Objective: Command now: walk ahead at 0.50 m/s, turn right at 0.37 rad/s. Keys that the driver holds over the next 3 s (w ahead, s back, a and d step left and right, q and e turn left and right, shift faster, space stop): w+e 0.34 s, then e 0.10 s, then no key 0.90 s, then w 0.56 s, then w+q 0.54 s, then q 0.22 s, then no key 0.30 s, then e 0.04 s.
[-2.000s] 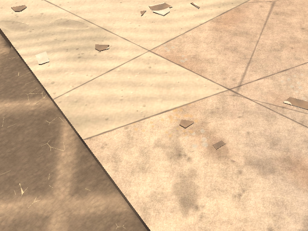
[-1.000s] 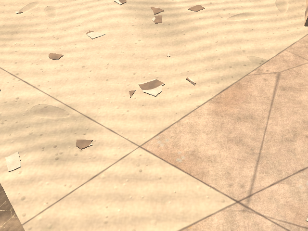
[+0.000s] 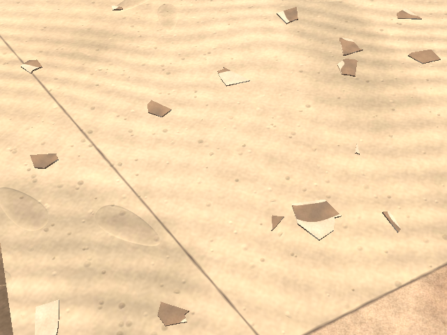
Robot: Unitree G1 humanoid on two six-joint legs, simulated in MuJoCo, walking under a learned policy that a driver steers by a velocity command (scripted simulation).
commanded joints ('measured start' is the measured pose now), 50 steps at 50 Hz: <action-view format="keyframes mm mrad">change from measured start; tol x32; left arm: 1 74 109 24 -56 12 2 16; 22 345 132 20 -73 -4 46 69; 50 -46 60 -1 -140 31 82 49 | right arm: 1 -87 -130 -31 -136 -16 -47 -2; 50 -78 -82 1 24 -23 61 -13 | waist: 1 25 -14 -80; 19 -23 -133 -119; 21 -16 295 -404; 50 -14 -73 -92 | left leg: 1 -380 109 -47 8 100 -5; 17 -157 8 -33 -717 365 -44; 21 675 469 -543 -716 761 286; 28 124 262 -119 -847 879 211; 36 102 263 -37 -848 685 200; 41 -70 73 83 -652 20 -25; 50 73 88 69 -719 253 -48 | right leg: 1 354 -282 459 -294 4 -194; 17 324 -209 457 -147 107 -108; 19 285 -129 415 46 271 -43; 21 -185 70 208 612 -496 76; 23 -290 -43 203 810 -449 127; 39 288 -104 58 -137 126 60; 50 252 -172 168 -53 235 2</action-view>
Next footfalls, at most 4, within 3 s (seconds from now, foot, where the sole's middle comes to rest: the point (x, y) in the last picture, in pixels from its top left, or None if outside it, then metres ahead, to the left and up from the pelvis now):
0.40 left None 0.41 0.10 -0.76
0.78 right None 0.38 -0.16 -0.76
1.96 right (325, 269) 0.66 -0.28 -0.76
2.52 left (259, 181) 1.00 -0.09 -0.76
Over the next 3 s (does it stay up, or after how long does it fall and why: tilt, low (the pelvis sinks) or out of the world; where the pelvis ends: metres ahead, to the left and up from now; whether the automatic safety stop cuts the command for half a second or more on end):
stays up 0.98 -0.18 0.01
